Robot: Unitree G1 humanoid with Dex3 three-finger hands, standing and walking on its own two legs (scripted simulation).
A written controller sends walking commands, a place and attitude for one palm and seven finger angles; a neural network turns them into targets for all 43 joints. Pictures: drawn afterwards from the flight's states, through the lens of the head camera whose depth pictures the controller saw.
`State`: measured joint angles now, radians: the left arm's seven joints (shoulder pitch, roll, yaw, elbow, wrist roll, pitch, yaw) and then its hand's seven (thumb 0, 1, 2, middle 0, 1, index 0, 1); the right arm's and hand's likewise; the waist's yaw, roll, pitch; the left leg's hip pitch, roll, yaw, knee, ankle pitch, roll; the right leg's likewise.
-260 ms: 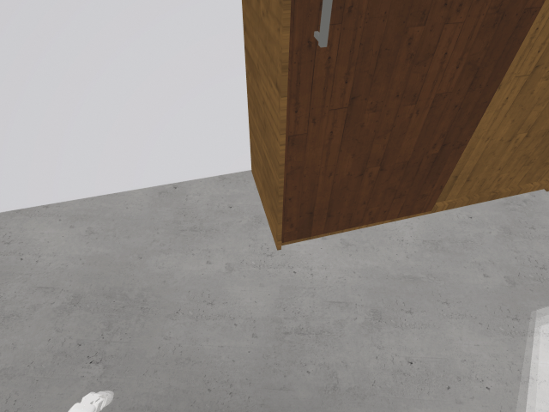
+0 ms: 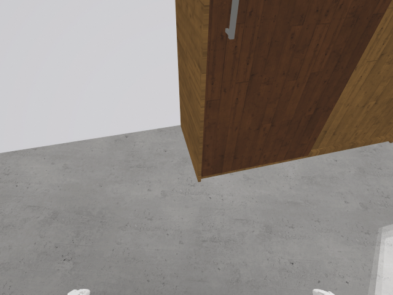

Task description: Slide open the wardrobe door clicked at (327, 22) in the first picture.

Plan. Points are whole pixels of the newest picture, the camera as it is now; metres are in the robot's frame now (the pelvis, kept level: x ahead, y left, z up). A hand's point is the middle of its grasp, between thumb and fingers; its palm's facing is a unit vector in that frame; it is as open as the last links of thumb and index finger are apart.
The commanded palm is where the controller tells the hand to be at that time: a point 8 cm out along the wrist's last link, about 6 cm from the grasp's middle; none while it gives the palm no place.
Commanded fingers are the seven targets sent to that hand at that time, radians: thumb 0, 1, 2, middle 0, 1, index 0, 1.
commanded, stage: stand and wait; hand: left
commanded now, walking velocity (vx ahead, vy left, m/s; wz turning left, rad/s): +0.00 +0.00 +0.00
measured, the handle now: (232, 5) +0.91 -0.05 +0.24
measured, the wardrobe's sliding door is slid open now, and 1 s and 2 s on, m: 0.00 0.00 0.00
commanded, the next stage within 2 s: look at it before walking up in 0.78 s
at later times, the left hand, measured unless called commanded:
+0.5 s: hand out of the picture +0.05 +0.23 -0.15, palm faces -0.02 -0.94 -0.34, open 7.4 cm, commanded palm none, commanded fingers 0.00 0.90 0.90 -0.20 -0.30 -0.20 -0.30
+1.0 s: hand out of the picture +0.06 +0.23 -0.15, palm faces -0.03 -0.94 -0.33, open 7.4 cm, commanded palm none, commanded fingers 0.00 0.90 0.90 -0.20 -0.30 -0.20 -0.30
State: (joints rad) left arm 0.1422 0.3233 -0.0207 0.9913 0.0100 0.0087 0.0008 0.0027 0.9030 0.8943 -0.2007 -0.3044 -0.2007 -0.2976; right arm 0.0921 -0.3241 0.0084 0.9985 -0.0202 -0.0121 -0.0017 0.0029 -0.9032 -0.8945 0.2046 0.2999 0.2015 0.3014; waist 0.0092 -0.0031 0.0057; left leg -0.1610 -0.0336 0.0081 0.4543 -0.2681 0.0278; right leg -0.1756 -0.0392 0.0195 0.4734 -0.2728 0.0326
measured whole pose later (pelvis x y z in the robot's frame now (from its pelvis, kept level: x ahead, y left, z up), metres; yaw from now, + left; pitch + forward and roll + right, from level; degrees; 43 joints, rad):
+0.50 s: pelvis -0.01 -0.01 +0.01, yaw +0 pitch -2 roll +0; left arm 0.16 0.34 -0.01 1.08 0.01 0.00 0.00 0.00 0.90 0.89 -0.20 -0.30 -0.20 -0.30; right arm 0.14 -0.34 0.00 1.11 -0.01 -0.01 0.00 0.00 -0.90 -0.89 0.20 0.30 0.20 0.30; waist 0.00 0.01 0.02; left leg -0.14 -0.01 0.00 0.39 -0.21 0.01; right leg -0.15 -0.02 0.01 0.41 -0.22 0.01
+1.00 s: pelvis -0.01 -0.02 +0.01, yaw +0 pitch -1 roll +0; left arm 0.15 0.33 -0.01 1.09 0.01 0.00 0.00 0.00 0.90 0.89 -0.20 -0.30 -0.20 -0.30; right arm 0.13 -0.34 0.01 1.12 -0.01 -0.01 0.00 0.00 -0.90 -0.89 0.20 0.30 0.20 0.30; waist 0.00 0.00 0.02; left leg -0.14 0.00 0.00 0.36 -0.20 0.00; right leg -0.16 -0.01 0.01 0.38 -0.20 0.01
